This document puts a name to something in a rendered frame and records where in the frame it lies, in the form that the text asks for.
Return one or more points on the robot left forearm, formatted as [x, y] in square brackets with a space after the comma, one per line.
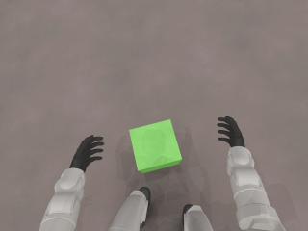
[63, 209]

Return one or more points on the robot right foot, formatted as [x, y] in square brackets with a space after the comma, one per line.
[186, 208]

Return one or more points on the robot right thigh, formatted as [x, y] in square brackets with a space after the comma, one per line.
[195, 220]

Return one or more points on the left robot hand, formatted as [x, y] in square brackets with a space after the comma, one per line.
[82, 157]

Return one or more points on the right robot hand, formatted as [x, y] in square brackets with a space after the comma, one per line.
[234, 133]

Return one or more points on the robot right forearm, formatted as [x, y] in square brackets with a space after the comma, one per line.
[253, 207]

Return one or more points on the carton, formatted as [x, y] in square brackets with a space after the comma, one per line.
[155, 146]

